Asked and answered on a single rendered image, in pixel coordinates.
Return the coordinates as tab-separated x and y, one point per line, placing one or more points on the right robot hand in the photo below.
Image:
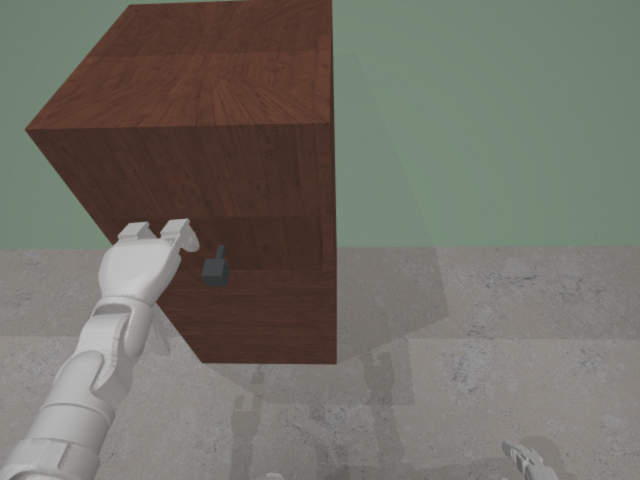
528	462

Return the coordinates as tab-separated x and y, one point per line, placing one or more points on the left robot hand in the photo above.
142	266

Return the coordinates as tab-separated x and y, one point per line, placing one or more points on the drawer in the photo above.
251	242

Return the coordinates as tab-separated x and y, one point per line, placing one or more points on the handle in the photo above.
216	271

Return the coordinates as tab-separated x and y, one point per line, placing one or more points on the robot left forearm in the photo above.
64	441

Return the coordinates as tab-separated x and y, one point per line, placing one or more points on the cabinet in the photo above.
212	109

